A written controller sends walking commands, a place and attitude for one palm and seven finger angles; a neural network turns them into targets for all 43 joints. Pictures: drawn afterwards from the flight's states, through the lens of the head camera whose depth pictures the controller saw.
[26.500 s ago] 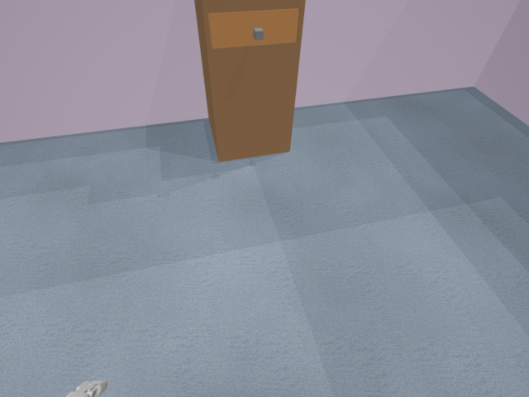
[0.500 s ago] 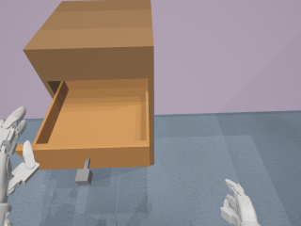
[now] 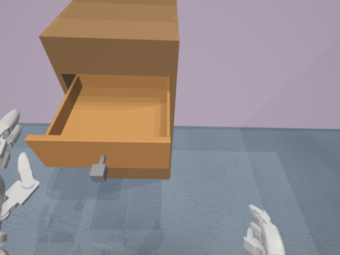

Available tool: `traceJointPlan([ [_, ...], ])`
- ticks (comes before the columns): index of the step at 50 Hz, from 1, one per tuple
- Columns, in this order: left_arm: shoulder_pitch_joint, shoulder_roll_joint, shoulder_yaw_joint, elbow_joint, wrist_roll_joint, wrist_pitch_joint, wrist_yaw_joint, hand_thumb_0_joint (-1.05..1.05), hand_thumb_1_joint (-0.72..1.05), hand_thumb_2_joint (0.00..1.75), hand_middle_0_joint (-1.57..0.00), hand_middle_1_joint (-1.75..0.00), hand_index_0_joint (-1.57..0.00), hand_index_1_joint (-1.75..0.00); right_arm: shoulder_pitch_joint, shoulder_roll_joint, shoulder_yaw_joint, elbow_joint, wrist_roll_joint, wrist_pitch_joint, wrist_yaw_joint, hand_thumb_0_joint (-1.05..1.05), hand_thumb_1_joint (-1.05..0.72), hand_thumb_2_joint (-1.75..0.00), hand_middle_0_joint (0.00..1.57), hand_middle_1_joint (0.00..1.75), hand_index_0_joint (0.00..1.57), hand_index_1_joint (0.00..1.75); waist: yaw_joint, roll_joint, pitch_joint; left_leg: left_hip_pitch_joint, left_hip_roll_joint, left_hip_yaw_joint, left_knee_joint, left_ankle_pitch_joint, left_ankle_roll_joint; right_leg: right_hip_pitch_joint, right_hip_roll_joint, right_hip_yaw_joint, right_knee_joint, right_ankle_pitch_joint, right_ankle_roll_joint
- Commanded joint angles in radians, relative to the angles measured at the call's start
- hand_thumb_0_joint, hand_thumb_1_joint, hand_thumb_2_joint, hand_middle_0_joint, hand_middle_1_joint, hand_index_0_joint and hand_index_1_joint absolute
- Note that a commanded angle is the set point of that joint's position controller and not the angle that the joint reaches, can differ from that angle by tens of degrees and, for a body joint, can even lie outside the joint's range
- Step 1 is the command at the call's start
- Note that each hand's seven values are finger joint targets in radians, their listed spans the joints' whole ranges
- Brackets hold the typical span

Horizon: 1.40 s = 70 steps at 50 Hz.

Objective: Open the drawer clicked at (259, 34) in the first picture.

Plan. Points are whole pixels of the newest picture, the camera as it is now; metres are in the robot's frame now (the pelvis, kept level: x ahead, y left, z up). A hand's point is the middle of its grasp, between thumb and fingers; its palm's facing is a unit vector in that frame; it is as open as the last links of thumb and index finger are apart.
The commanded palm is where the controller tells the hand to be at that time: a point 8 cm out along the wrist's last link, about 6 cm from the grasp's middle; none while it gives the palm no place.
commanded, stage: step back with the hand held close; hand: left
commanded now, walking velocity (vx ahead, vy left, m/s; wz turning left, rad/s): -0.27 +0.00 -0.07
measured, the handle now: (100, 167) +0.34 +0.22 -0.04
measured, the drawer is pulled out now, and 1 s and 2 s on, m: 0.30 0.30 0.30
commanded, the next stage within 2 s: stop stepping back and stand still in 0.40 s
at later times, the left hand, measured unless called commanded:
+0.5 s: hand out of the picture +0.08 +0.18 +0.18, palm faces +0.28 -0.82 -0.50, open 7.5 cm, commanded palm +0.01 +0.23 +0.19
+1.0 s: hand out of the picture -0.04 +0.19 +0.18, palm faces +0.40 -0.77 -0.49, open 7.5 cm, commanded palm -0.09 +0.23 +0.19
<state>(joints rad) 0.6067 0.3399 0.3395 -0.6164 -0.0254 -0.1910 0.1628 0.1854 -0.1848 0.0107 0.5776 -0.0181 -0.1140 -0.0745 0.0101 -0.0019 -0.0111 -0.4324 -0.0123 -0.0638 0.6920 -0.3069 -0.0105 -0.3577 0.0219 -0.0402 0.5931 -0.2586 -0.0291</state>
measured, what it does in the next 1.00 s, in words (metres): walks backwards: left foot, then right foot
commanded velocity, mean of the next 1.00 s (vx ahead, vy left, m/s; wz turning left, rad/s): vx -0.06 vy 0.05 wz -0.03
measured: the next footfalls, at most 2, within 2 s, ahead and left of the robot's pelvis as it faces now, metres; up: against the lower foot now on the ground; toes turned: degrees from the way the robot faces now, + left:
left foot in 0.14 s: +0.02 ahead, +0.12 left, +0.00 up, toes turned +1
right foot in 0.42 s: -0.13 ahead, -0.11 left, +0.00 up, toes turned +0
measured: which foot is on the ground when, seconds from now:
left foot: up 0.00-0.12, down 0.14-0.46, up 0.48-0.82, down 0.84-1.00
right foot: down 0.00-0.16, up 0.18-0.40, down 0.42-1.00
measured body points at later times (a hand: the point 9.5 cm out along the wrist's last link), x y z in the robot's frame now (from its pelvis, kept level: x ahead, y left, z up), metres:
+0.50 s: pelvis -0.14 -0.04 +0.00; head -0.10 -0.05 +0.45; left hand +0.06 +0.22 +0.20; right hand +0.06 -0.25 -0.08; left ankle -0.04 +0.11 -0.71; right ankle -0.15 -0.11 -0.73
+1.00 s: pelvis -0.22 -0.05 +0.01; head -0.24 -0.06 +0.46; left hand -0.07 +0.23 +0.21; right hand -0.08 -0.30 -0.08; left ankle -0.28 +0.08 -0.73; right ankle -0.16 -0.11 -0.72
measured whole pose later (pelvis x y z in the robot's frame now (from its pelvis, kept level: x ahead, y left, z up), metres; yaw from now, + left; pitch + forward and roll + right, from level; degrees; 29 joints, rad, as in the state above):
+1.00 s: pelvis -0.22 -0.05 +0.01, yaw +1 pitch +0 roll +2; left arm 0.69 0.39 0.36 -0.55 -0.01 -0.20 0.18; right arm 0.31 -0.23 -0.01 0.61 0.00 -0.12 -0.07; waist -0.03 0.00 -0.08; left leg -0.12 0.00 0.03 0.47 -0.35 -0.01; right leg -0.36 0.04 -0.08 0.57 -0.27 -0.02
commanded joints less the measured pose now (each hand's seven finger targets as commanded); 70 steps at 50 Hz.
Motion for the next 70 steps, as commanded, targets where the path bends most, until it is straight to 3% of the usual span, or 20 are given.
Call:
traceJointPlan([
  [1,-0.044,0.188,0.129,-0.168,-0.008,-0.052,0.009,0.0,0.9,0.9,-0.2,-0.3,-0.2,-0.3,-0.093,-0.107,-0.05,-0.141,0.018,-0.039,-0.009,0.0,-0.9,-0.9,0.2,0.3,0.2,0.3,-0.008,-0.173,-0.096,0.032,0.007,0.005,0.3,-0.174,0.006,-0.03,-0.363,0.333,-0.312,0.133,-0.159],
  [5,-0.026,0.19,0.139,-0.143,-0.01,-0.044,0.008,0.0,0.9,0.9,-0.2,-0.3,-0.2,-0.3,-0.109,-0.113,-0.028,-0.139,0.016,-0.017,-0.024,0.0,-0.9,-0.9,0.2,0.3,0.2,0.3,-0.028,-0.051,-0.044,0.141,0.013,0.089,-0.264,0.016,0.003,-0.004,-0.184,0.122,-0.193,0.145,-0.037],
  [7,-0.048,0.187,0.128,-0.215,-0.012,-0.067,0.012,0.0,0.9,0.9,-0.2,-0.3,-0.2,-0.3,-0.115,-0.155,-0.045,-0.151,0.013,-0.029,-0.026,0.0,-0.9,-0.9,0.2,0.3,0.2,0.3,-0.009,0.222,-0.047,0.064,0.227,-0.149,-0.414,0.237,0.078,0.041,-0.047,0.046,0.037,0.069,0.039],
  [8,-0.037,0.2,0.143,-0.229,-0.007,-0.074,0.015,0.0,0.9,0.9,-0.2,-0.3,-0.2,-0.3,-0.1,-0.138,-0.054,-0.151,0.006,-0.042,-0.02,0.0,-0.9,-0.9,0.2,0.3,0.2,0.3,0.0,0.243,-0.096,0.076,0.316,-0.189,-0.38,0.385,0.12,0.028,-0.026,0.05,0.134,-0.099,0.04],
  [13,-0.007,0.163,0.112,-0.305,-0.016,-0.073,0.001,0.0,0.9,0.9,-0.2,-0.3,-0.2,-0.3,-0.065,-0.143,-0.067,-0.123,-0.004,-0.097,0.008,0.0,-0.9,-0.9,0.2,0.3,0.2,0.3,-0.006,0.232,-0.157,0.21,0.314,-0.078,-0.303,0.677,0.139,-0.034,-0.005,0.051,0.268,-0.181,0.044],
  [21,-0.012,0.189,0.143,-0.176,-0.027,-0.039,-0.012,0.0,0.9,0.9,-0.2,-0.3,-0.2,-0.3,-0.136,-0.159,-0.058,-0.117,0.012,-0.074,0.025,0.0,-0.9,-0.9,0.2,0.3,0.2,0.3,0.005,0.096,-0.09,0.068,0.235,-0.014,-0.257,0.202,0.073,0.147,-0.026,0.017,-0.176,0.075,0.046],
  [23,-0.028,0.264,0.178,-0.173,-0.022,-0.052,-0.017,0.0,0.9,0.9,-0.2,-0.3,-0.2,-0.3,-0.139,-0.123,-0.051,-0.141,0.022,-0.05,0.03,0.0,-0.9,-0.9,0.2,0.3,0.2,0.3,-0.006,-0.208,-0.104,0.007,0.04,0.137,0.018,-0.102,-0.019,0.055,-0.283,0.319,-0.326,0.287,-0.049],
  [24,-0.005,0.252,0.169,-0.164,-0.024,-0.049,-0.009,0.0,0.9,0.9,-0.2,-0.3,-0.2,-0.3,-0.153,-0.117,-0.065,-0.141,0.042,-0.042,0.029,0.0,-0.9,-0.9,0.2,0.3,0.2,0.3,0.019,-0.284,-0.136,-0.077,-0.03,0.079,0.288,-0.194,-0.022,0.092,-0.371,0.401,-0.33,0.513,-0.067],
  [26,0.096,0.247,0.205,-0.133,-0.018,-0.037,-0.001,0.0,0.9,0.9,-0.2,-0.3,-0.2,-0.3,-0.138,-0.091,-0.06,-0.126,0.036,-0.021,0.03,0.0,-0.9,-0.9,0.2,0.3,0.2,0.3,0.001,-0.187,-0.207,-0.119,-0.008,0.004,0.435,-0.143,-0.02,0.157,-0.336,0.285,-0.25,0.573,-0.007],
  [28,0.11,0.216,0.177,-0.144,-0.01,-0.035,0.008,0.0,0.9,0.9,-0.2,-0.3,-0.2,-0.3,-0.13,-0.076,-0.035,-0.143,0.033,0.008,0.015,0.0,-0.9,-0.9,0.2,0.3,0.2,0.3,-0.028,-0.09,-0.213,-0.106,0.008,0.042,0.388,-0.057,-0.031,0.183,-0.271,0.215,-0.221,0.469,-0.058],
  [34,0.043,0.203,0.133,-0.115,-0.003,-0.051,0.038,0.0,0.9,0.9,-0.2,-0.3,-0.2,-0.3,-0.071,-0.133,-0.05,-0.14,0.024,-0.012,-0.021,0.0,-0.9,-0.9,0.2,0.3,0.2,0.3,-0.014,-0.122,-0.117,0.029,0.002,0.094,0.027,-0.158,0.023,0.188,-0.3,0.336,-0.403,-0.085,-0.041],
  [39,0.03,0.202,0.12,-0.12,0.004,-0.069,0.03,0.0,0.9,0.9,-0.2,-0.3,-0.2,-0.3,-0.011,-0.151,-0.057,-0.133,0.023,-0.029,-0.002,0.0,-0.9,-0.9,0.2,0.3,0.2,0.3,-0.038,-0.053,-0.114,0.203,0.006,0.111,-0.377,-0.059,0.067,0.24,-0.229,0.246,-0.364,-0.098,0.0],
  [44,0.038,0.224,0.142,-0.188,-0.003,-0.093,0.016,0.0,0.9,0.9,-0.2,-0.3,-0.2,-0.3,-0.018,-0.2,-0.082,-0.159,0.033,-0.052,0.012,0.0,-0.9,-0.9,0.2,0.3,0.2,0.3,-0.014,0.13,-0.114,0.18,0.194,-0.09,-0.4,-0.071,0.134,0.168,-0.039,0.071,-0.067,-0.015,0.066],
  [48,0.002,0.169,0.108,-0.123,0.013,-0.06,0.034,0.0,0.9,0.9,-0.2,-0.3,-0.2,-0.3,-0.027,-0.177,-0.057,-0.119,0.012,-0.069,-0.013,0.0,-0.9,-0.9,0.2,0.3,0.2,0.3,-0.038,0.167,0.091,-0.052,0.2,-0.098,-0.482,-0.32,0.127,0.135,-0.003,0.009,0.013,-0.081,0.028],
  [51,-0.07,0.189,0.119,-0.039,0.019,-0.055,0.033,0.0,0.9,0.9,-0.2,-0.3,-0.2,-0.3,-0.039,-0.179,-0.064,-0.092,0.008,-0.067,-0.022,0.0,-0.9,-0.9,0.2,0.3,0.2,0.3,-0.03,0.001,0.106,-0.063,0.12,-0.011,-0.287,-0.203,0.097,0.156,-0.059,0.165,-0.165,-0.156,-0.001],
  [54,-0.133,0.194,0.114,0.016,0.027,-0.074,0.011,0.0,0.9,0.9,-0.2,-0.3,-0.2,-0.3,-0.039,-0.162,-0.079,-0.083,0.018,-0.037,0.001,0.0,-0.9,-0.9,0.2,0.3,0.2,0.3,-0.018,-0.22,0.048,-0.051,-0.005,0.078,0.252,-0.219,0.044,0.046,-0.332,0.633,-0.519,-0.575,-0.083],
  [59,-0.101,0.187,0.105,-0.089,0.019,-0.093,-0.001,0.0,0.9,0.9,-0.2,-0.3,-0.2,-0.3,-0.039,-0.113,-0.044,-0.098,0.006,-0.018,0.013,0.0,-0.9,-0.9,0.2,0.3,0.2,0.3,-0.027,-0.141,-0.063,0.123,0.017,0.116,0.086,-0.103,0.038,-0.007,-0.258,0.303,-0.464,-0.332,-0.077],
  [63,-0.02,0.181,0.098,-0.175,0.024,-0.083,0.019,0.0,0.9,0.9,-0.2,-0.3,-0.2,-0.3,-0.009,-0.111,-0.032,-0.109,-0.012,-0.034,-0.003,0.0,-0.9,-0.9,0.2,0.3,0.2,0.3,-0.029,-0.014,-0.079,0.281,0.0,0.151,-0.26,-0.077,0.056,-0.013,-0.193,0.225,-0.405,-0.351,-0.043],
  [67,-0.047,0.192,0.122,-0.221,0.03,-0.093,0.037,0.0,0.9,0.9,-0.2,-0.3,-0.2,-0.3,-0.035,-0.139,-0.044,-0.14,0.0,-0.056,0.003,0.0,-0.9,-0.9,0.2,0.3,0.2,0.3,-0.009,0.208,-0.04,0.101,0.297,-0.213,-0.515,-0.239,0.147,0.067,-0.017,0.027,0.055,-0.087,0.04],
  [70,0.003,0.186,0.145,-0.116,0.009,-0.065,0.025,0.0,0.9,0.9,-0.2,-0.3,-0.2,-0.3,-0.046,-0.141,-0.046,-0.127,0.022,-0.06,0.0,0.0,-0.9,-0.9,0.2,0.3,0.2,0.3,-0.01,0.148,-0.01,0.004,0.22,-0.047,-0.444,-0.181,0.093,0.167,-0.025,0.04,-0.034,-0.018,0.04],
])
